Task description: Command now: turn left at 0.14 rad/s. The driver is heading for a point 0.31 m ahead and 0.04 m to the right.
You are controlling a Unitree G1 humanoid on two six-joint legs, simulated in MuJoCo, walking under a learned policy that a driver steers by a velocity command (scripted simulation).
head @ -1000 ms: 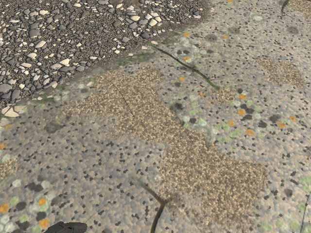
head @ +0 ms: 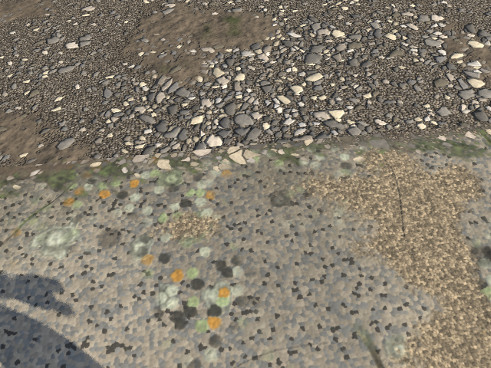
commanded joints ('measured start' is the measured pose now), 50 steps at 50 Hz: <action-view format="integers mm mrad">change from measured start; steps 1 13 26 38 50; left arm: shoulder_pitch -62 -97 185 220 162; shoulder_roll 131 108 129 117 31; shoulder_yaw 29 37 52 22 13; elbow -55 -34 115 196 281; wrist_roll -4 11 2 -26 4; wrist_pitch -20 -12 -95 -82 34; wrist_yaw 3 -37 -31 -13 5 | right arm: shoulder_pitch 47 108 -53 171 7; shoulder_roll -73 -162 -69 -133 -50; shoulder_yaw -18 -23 -6 -6 32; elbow -21 85 45 145 195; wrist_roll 0 -9 -25 -40 -6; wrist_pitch -7 -38 -96 -119 -91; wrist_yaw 3 -14 34 -16 -30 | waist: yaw -24 -45 27 -96 27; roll -192 164 -120 -15 63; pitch -53 134 61 -158 -72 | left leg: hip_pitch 20 140 -342 446 69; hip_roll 36 340 167 262 304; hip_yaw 28 -348 107 13 -44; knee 3 -618 198 -301 -561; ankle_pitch -17 -407 149 792 276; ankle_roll -31 204 47 114 190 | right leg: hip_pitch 75 -216 278 -10 14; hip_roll -198 27 -234 -89 -24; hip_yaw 163 -39 286 15 11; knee -124 199 -331 301 265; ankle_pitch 433 -208 72 392 -184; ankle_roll -129 -25 -162 -17 39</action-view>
